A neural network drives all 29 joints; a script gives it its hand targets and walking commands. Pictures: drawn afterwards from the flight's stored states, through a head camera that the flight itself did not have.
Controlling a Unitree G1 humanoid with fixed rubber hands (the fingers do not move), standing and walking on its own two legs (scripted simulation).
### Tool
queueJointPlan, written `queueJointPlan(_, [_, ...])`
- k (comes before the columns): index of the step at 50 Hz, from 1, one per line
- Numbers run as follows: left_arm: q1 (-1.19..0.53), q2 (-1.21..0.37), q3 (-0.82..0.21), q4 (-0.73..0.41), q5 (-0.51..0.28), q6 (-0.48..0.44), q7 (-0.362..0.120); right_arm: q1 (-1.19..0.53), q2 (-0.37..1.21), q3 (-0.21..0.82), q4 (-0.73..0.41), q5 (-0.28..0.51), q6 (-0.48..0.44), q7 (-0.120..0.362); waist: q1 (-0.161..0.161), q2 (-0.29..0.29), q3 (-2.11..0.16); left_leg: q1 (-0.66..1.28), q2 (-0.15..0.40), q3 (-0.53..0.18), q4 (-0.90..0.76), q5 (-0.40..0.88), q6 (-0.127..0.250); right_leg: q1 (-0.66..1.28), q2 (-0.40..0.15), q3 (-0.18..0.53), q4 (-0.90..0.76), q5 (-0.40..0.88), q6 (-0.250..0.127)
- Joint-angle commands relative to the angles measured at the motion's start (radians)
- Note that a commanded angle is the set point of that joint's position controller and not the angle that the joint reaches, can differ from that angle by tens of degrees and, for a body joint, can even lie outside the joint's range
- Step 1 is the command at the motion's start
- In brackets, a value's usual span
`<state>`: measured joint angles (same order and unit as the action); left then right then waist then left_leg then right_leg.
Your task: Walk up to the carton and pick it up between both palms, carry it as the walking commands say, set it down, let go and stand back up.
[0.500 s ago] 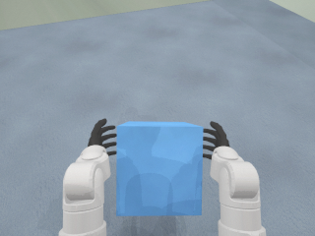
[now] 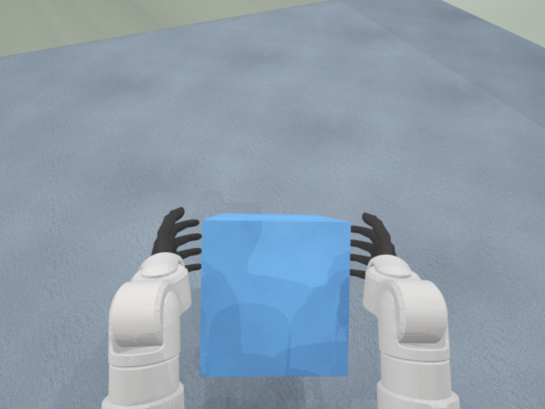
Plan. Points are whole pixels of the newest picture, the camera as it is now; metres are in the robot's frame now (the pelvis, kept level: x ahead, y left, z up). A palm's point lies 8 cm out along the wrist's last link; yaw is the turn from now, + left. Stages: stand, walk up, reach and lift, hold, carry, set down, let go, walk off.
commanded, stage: carry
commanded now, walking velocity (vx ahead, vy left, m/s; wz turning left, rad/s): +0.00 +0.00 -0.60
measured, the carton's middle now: (271, 277) +0.33 +0.00 -0.04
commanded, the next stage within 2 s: none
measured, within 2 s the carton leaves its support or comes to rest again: neither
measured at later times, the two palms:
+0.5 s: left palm (246, 264) +0.28 +0.04 +0.09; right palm (463, 313) +0.22 -0.23 +0.08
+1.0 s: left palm (337, 314) +0.22 -0.08 +0.08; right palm out of the picture +0.09 -0.32 +0.06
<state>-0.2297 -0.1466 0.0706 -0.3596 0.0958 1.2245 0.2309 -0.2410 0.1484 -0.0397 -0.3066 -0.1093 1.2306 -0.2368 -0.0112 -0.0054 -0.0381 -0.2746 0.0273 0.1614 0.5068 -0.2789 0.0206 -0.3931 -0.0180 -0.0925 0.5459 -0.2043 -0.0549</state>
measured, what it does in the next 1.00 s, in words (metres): walks backwards, turning right: left foot, then right foot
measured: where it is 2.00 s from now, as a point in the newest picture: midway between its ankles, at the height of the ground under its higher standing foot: outside the picture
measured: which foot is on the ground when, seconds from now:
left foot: down 0.00-0.22, up 0.24-0.60, down 0.62-0.92, up 0.94-1.00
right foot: down 0.00-0.62, up 0.64-0.90, down 0.92-1.00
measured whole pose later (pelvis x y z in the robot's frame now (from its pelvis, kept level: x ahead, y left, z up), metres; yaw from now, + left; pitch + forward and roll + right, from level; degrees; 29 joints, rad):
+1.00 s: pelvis -0.09 -0.07 -0.01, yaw -28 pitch +5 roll +2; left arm -0.22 -0.15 0.07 -0.35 0.10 1.22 0.21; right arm -0.22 0.14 -0.04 -0.31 -0.11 1.23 -0.24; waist 0.01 0.00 -0.04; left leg -0.37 0.13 0.17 0.86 -0.56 -0.05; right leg -0.46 0.00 0.03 0.72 -0.33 -0.02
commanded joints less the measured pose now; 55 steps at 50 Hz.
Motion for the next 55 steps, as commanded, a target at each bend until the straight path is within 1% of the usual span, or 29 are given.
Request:
queueJointPlan(1, [-0.406,-0.999,-0.556,-0.062,-0.356,-0.004,-0.242,-0.365,1.025,0.527,-0.101,0.379,-0.042,0.238,0.006,0.122,-0.329,0.196,0.298,-0.175,-0.064,0.197,0.084,-0.1,-0.031,0.075,0.118,-0.095,0.029])
queueJointPlan(3, [-0.425,-1.006,-0.562,-0.065,-0.361,-0.006,-0.24,-0.384,1.03,0.532,-0.112,0.383,-0.045,0.238,0.002,0.142,-0.314,0.169,0.337,-0.142,-0.071,0.206,0.12,-0.122,-0.034,0.066,0.212,-0.241,0.026])
queueJointPlan(5, [-0.429,-1.013,-0.559,-0.076,-0.372,-0.01,-0.241,-0.399,1.038,0.538,-0.126,0.384,-0.048,0.234,0.009,0.103,-0.304,0.16,0.322,-0.092,-0.039,0.199,0.11,-0.127,-0.048,0.074,0.195,-0.241,0.026])
queueJointPlan(7, [-0.415,-1.013,-0.549,-0.083,-0.381,-0.011,-0.242,-0.392,1.04,0.538,-0.129,0.377,-0.05,0.228,0.02,0.066,-0.318,0.182,0.29,-0.043,0.035,0.226,0.082,-0.086,-0.049,0.063,0.066,-0.158,0.025])
queueJointPlan(9, [-0.378,-1.003,-0.541,-0.079,-0.381,-0.013,-0.243,-0.353,1.036,0.534,-0.123,0.367,-0.051,0.222,0.024,0.022,-0.345,0.178,0.23,-0.005,0.13,0.144,0.033,0.002,-0.057,0.11,-0.095,0.044,0.015])
queueJointPlan(10, [-0.367,-0.992,-0.533,-0.084,-0.382,-0.019,-0.246,-0.35,1.036,0.542,-0.144,0.37,-0.055,0.222,0.019,-0.096,-0.359,0.111,0.147,0.026,0.219,-0.009,-0.01,0.077,-0.12,0.235,-0.159,0.288,-0.01])
queueJointPlan(11, [-0.371,-0.969,-0.524,-0.097,-0.38,-0.023,-0.248,-0.349,1.034,0.548,-0.15,0.368,-0.054,0.221,0.02,-0.248,-0.358,-0.029,0.037,0.04,0.325,-0.229,-0.062,0.158,-0.23,0.439,-0.186,0.554,-0.055])
queueJointPlan(12, [-0.362,-0.968,-0.522,-0.09,-0.375,-0.022,-0.25,-0.353,1.028,0.555,-0.146,0.369,-0.049,0.22,0.026,-0.284,-0.326,-0.126,-0.04,-0.001,0.377,-0.372,-0.082,0.187,-0.257,0.538,-0.225,0.589,-0.09])
queueJointPlan(14, [-0.375,-0.979,-0.519,-0.094,-0.379,-0.023,-0.258,-0.364,1.049,0.558,-0.131,0.375,-0.054,0.221,0.017,-0.148,-0.338,-0.185,-0.036,-0.092,0.451,-0.325,-0.068,0.276,-0.227,0.455,-0.196,0.643,-0.078])
queueJointPlan(18, [-0.342,-1.018,-0.531,-0.114,-0.378,-0.042,-0.26,-0.368,1.081,0.574,-0.175,0.405,-0.075,0.228,0.025,-0.129,-0.429,-0.221,-0.041,-0.131,0.396,-0.27,-0.062,0.431,-0.208,0.438,-0.141,0.795,-0.06])
queueJointPlan(20, [-0.351,-1.024,-0.535,-0.131,-0.377,-0.052,-0.26,-0.385,1.081,0.576,-0.197,0.413,-0.082,0.232,0.028,-0.136,-0.428,-0.19,-0.056,-0.126,0.352,-0.265,-0.065,0.406,-0.201,0.461,-0.174,0.76,-0.039])
queueJointPlan(24, [-0.335,-1.014,-0.537,-0.127,-0.367,-0.055,-0.26,-0.364,1.061,0.569,-0.19,0.408,-0.08,0.234,0.028,-0.161,-0.412,-0.049,-0.08,-0.103,0.232,-0.207,-0.052,0.281,-0.164,0.463,-0.277,0.509,0.007])
queueJointPlan(27, [-0.356,-1.013,-0.554,-0.136,-0.369,-0.053,-0.258,-0.356,1.041,0.554,-0.191,0.409,-0.079,0.237,0.025,-0.192,-0.429,0.208,-0.087,-0.032,0.01,-0.142,-0.03,0.12,-0.085,0.391,-0.364,0.305,0.103])
queueJointPlan(28, [-0.364,-1.008,-0.559,-0.135,-0.371,-0.052,-0.257,-0.348,1.032,0.544,-0.185,0.407,-0.077,0.238,0.019,-0.193,-0.433,0.313,-0.079,0.002,-0.101,-0.116,-0.019,0.062,-0.041,0.352,-0.36,0.221,0.142])
queueJointPlan(29, [-0.384,-1.007,-0.567,-0.137,-0.373,-0.049,-0.254,-0.332,1.027,0.531,-0.174,0.408,-0.075,0.238,0.002,-0.107,-0.44,0.419,-0.004,-0.031,-0.192,-0.024,0.019,-0.022,0.03,0.287,-0.242,-0.008,0.17])
queueJointPlan(30, [-0.393,-1.011,-0.571,-0.137,-0.378,-0.044,-0.253,-0.322,1.02,0.522,-0.174,0.41,-0.077,0.239,-0.027,0.124,-0.429,0.423,0.203,-0.211,-0.236,-0.01,0.094,-0.121,0.107,0.202,0.097,-0.203,0.163])
queueJointPlan(31, [-0.385,-1.018,-0.565,-0.131,-0.376,-0.036,-0.255,-0.323,1.017,0.521,-0.17,0.406,-0.074,0.242,-0.028,0.346,-0.388,0.265,0.483,-0.374,-0.245,0.047,0.204,-0.179,0.134,0.099,0.491,-0.366,0.137])
queueJointPlan(32, [-0.41,-1.019,-0.572,-0.124,-0.377,-0.034,-0.254,-0.311,1.025,0.525,-0.162,0.401,-0.067,0.247,-0.013,0.225,-0.302,0.17,0.521,-0.31,-0.258,0.145,0.214,-0.221,0.043,0.112,0.646,-0.342,0.104])
queueJointPlan(34, [-0.439,-1.053,-0.572,-0.084,-0.377,-0.03,-0.248,-0.38,1.032,0.533,-0.173,0.397,-0.056,0.26,0.015,0.035,-0.241,0.156,0.425,-0.115,-0.132,0.299,0.148,-0.266,-0.038,0.115,0.689,-0.193,0.089])
queueJointPlan(35, [-0.434,-1.047,-0.566,-0.083,-0.373,-0.027,-0.245,-0.407,1.019,0.53,-0.179,0.398,-0.054,0.259,0.019,0.016,-0.215,0.153,0.364,-0.056,-0.112,0.342,0.109,-0.266,-0.031,0.081,0.629,-0.179,0.091])
queueJointPlan(36, [-0.411,-1.025,-0.558,-0.077,-0.369,-0.019,-0.241,-0.397,0.993,0.514,-0.167,0.387,-0.049,0.254,0.026,0.044,-0.204,0.18,0.325,-0.013,-0.069,0.403,0.079,-0.259,-0.03,0.059,0.558,-0.171,0.092])
queueJointPlan(39, [-0.399,-0.992,-0.569,-0.095,-0.378,-0.009,-0.236,-0.312,0.969,0.48,-0.132,0.357,-0.044,0.238,0.022,0.161,-0.249,0.258,0.296,0.015,0.033,0.601,0.065,-0.221,-0.014,0.009,0.411,-0.163,0.085])
queueJointPlan(42, [-0.381,-0.999,-0.574,-0.11,-0.395,-0.007,-0.244,-0.293,0.967,0.487,-0.157,0.336,-0.047,0.222,0.007,0.17,-0.302,0.324,0.32,0.0,0.134,0.728,0.068,-0.172,-0.028,-0.007,0.211,-0.177,0.065])
queueJointPlan(44, [-0.342,-1.004,-0.564,-0.089,-0.389,-0.007,-0.249,-0.297,0.96,0.498,-0.163,0.332,-0.044,0.218,0.025,0.121,-0.328,0.335,0.282,0.069,0.257,0.691,0.019,-0.07,0.0,-0.017,-0.045,-0.008,0.047])
queueJointPlan(45, [-0.323,-0.991,-0.559,-0.082,-0.389,-0.01,-0.252,-0.292,0.951,0.499,-0.165,0.331,-0.044,0.217,0.026,-0.004,-0.332,0.226,0.223,0.074,0.38,0.497,-0.031,0.055,-0.031,0.102,-0.1,0.387,0.029])
queueJointPlan(46, [-0.317,-0.978,-0.558,-0.078,-0.387,-0.015,-0.256,-0.289,0.956,0.509,-0.163,0.329,-0.043,0.219,0.021,-0.208,-0.33,-0.072,0.123,0.04,0.519,-0.106,-0.085,0.267,-0.17,0.347,-0.016,1.005,-0.037])
queueJointPlan(47, [-0.32,-0.971,-0.553,-0.072,-0.385,-0.017,-0.262,-0.307,0.978,0.536,-0.16,0.343,-0.042,0.222,0.013,-0.333,-0.308,-0.244,0.017,-0.005,0.564,-0.456,-0.114,0.34,-0.244,0.496,-0.017,1.304,-0.089])
queueJointPlan(50, [-0.347,-1.028,-0.562,-0.114,-0.403,-0.038,-0.266,-0.348,1.051,0.555,-0.153,0.381,-0.065,0.236,0.02,-0.201,-0.36,-0.292,0.001,-0.072,0.502,-0.373,-0.089,0.394,-0.204,0.412,-0.03,1.043,-0.082])
queueJointPlan(55, [-0.31,-1.08,-0.586,-0.159,-0.379,-0.077,-0.264,-0.362,1.107,0.586,-0.214,0.433,-0.099,0.257,0.036,-0.19,-0.445,-0.151,-0.023,-0.074,0.301,-0.234,-0.077,0.32,-0.172,0.437,-0.062,0.857,-0.108])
